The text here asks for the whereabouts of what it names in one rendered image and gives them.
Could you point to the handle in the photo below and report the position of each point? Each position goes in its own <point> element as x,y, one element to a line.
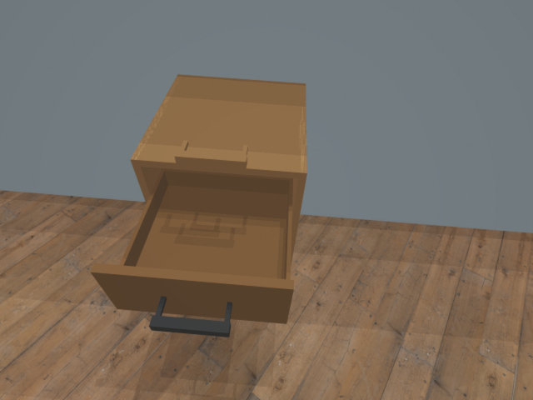
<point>190,325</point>
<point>211,159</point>

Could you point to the drawer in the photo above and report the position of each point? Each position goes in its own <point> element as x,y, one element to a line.
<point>205,239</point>

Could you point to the cabinet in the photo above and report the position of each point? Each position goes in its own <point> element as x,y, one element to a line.
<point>264,120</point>

